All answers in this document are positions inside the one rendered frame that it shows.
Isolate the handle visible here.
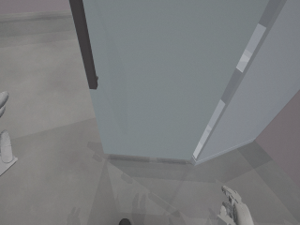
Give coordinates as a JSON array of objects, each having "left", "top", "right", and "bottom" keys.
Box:
[{"left": 68, "top": 0, "right": 98, "bottom": 90}]

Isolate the fridge door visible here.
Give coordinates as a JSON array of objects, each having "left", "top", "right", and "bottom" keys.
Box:
[{"left": 68, "top": 0, "right": 269, "bottom": 160}]

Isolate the robot left hand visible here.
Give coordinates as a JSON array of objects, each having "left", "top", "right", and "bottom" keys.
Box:
[{"left": 0, "top": 91, "right": 18, "bottom": 176}]

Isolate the robot right hand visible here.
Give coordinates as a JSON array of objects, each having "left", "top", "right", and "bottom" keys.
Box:
[{"left": 217, "top": 186, "right": 254, "bottom": 225}]

